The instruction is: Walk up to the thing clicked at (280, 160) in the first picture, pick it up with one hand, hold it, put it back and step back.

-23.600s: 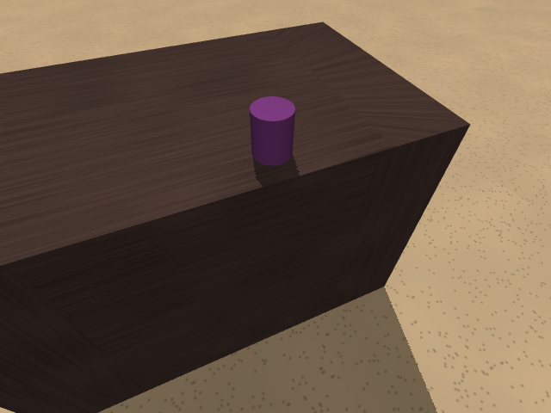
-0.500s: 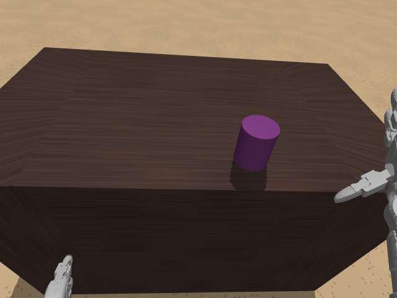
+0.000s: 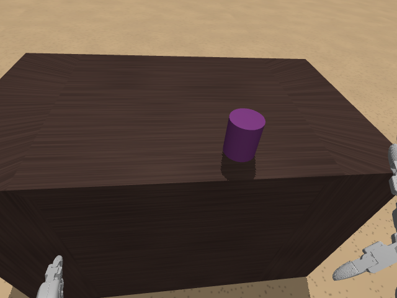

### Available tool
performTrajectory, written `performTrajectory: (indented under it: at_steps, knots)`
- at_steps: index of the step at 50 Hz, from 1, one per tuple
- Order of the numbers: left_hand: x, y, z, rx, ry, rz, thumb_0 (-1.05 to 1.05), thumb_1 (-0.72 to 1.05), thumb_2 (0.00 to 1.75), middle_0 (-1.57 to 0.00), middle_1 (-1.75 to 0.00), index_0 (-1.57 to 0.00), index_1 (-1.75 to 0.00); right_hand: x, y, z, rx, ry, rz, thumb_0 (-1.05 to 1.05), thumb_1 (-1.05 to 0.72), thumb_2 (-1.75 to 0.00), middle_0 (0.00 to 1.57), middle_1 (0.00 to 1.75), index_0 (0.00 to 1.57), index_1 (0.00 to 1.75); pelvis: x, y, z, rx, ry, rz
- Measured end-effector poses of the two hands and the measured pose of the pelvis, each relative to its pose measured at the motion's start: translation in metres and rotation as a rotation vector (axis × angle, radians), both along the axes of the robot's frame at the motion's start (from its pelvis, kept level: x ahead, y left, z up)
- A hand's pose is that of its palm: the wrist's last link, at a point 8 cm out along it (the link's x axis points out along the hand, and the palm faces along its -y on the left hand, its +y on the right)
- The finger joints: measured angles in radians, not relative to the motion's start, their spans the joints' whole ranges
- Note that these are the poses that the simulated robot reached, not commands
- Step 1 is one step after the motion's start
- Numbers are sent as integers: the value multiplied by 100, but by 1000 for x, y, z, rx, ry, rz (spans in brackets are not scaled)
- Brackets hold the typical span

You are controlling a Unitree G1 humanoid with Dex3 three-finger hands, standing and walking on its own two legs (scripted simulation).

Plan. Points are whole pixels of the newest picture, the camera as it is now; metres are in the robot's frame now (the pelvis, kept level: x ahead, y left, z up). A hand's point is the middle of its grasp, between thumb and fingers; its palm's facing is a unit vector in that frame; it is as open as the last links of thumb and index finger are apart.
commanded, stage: sink last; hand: right
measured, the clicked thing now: (242, 135) +0.48 -0.14 +0.08
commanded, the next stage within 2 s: home in 0.14 s
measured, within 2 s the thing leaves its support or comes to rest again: neither
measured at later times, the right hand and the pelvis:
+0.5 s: hand (333, 225) +0.19 -0.21 +0.14, palm faces +0.26 +0.91 -0.32, open 17.6 cm; pelvis +0.00 +0.00 +0.00, yaw +1 degrees
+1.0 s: hand (273, 278) +0.19 -0.18 -0.09, palm faces +0.09 +0.97 -0.21, open 17.6 cm; pelvis +0.02 +0.00 +0.00, yaw +1 degrees
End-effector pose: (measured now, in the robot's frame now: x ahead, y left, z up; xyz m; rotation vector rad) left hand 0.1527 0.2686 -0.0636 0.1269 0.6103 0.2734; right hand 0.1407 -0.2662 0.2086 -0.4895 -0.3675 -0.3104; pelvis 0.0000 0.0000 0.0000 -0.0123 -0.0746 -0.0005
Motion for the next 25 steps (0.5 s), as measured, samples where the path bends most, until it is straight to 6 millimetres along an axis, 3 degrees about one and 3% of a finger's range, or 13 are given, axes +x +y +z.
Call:
performTrajectory:
  at_steps: [8, 12, 15, 20, 25]
  knots:
    - [-27, 0, -22, -24, 95, 7, -1, -51, 7, -5, -5, -5, -5, 1, -7, 19, -112, -33, -22, -1, 60, -5, 6, 6, 7, 6, -8, 4, 1, 1, 3, 6]
    - [-26, -9, -26, -40, 103, -14, -2, -53, 8, -5, -5, -5, -6, 1, -5, 30, -141, -88, -13, -1, 58, -5, 6, 6, 7, 6, -9, 3, 2, 1, 2, 9]
    - [-16, -16, -19, -47, 55, -27, -2, -53, 10, -6, -6, -5, -7, 5, -1, 28, -117, -102, 6, -1, 58, -5, 5, 6, 6, 6, -8, 1, 3, 0, -3, 11]
    - [-1, -28, -2, -44, -20, -74, -2, -40, 22, -8, -11, -8, -11, 11, 3, -1, -20, -40, 47, -1, 58, -5, 5, 5, 6, 5, -4, 0, 4, -2, -10, 18]
    - [2, -51, -6, -85, 24, -126, -1, -12, 38, -11, -16, -11, -15, 14, 10, -53, 130, 126, 74, -1, 57, -5, 5, 5, 6, 5, -1, 0, 5, -1, -2, 18]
